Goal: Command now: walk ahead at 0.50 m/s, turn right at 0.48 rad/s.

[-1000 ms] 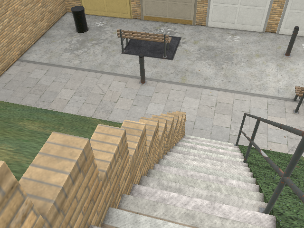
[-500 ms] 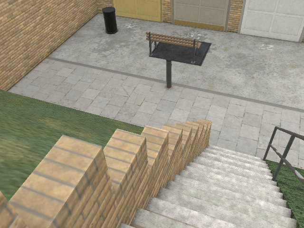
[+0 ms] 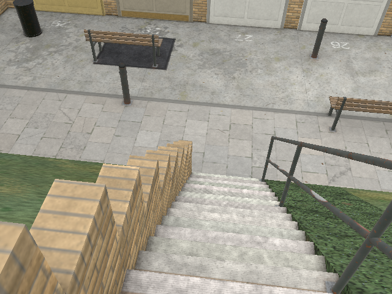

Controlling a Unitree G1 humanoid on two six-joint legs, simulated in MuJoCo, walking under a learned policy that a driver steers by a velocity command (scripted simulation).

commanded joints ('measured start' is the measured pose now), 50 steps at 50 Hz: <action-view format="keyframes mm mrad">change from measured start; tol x64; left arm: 1 -30 70 22 -43 -7 -2 -15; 50 -220 35 -14 -95 -72 -28 -51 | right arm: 1 3 -191 -58 -23 0 0 -1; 50 87 -174 -46 -78 -13 30 16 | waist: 1 10 255 155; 6 145 -583 75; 9 99 206 -37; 50 -98 196 197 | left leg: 1 -32 271 -296 -183 599 132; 4 -225 75 16 574 975 -4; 5 -475 -71 16 1089 217 -18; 11 -991 32 -380 435 550 16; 17 -197 -96 -276 -551 1615 -23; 25 339 90 -350 -1096 1362 89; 27 829 261 -524 -469 2025 221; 33 -118 233 -663 -848 353 228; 50 69 179 -149 -334 480 73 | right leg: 1 -45 -40 -67 37 -146 -31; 7 986 -138 160 -148 601 -275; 19 -32 118 254 -20 -949 -212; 29 -641 205 89 1484 -1303 -61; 50 157 -91 -58 -427 65 -32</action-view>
